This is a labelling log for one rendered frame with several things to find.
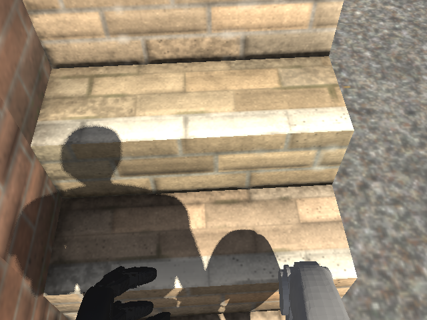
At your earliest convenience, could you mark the robot left hand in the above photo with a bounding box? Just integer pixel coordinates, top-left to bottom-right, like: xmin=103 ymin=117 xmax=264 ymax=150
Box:
xmin=76 ymin=266 xmax=171 ymax=320

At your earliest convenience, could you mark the robot right thigh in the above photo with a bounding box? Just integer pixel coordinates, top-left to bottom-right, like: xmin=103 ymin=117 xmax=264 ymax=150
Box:
xmin=278 ymin=261 xmax=350 ymax=320

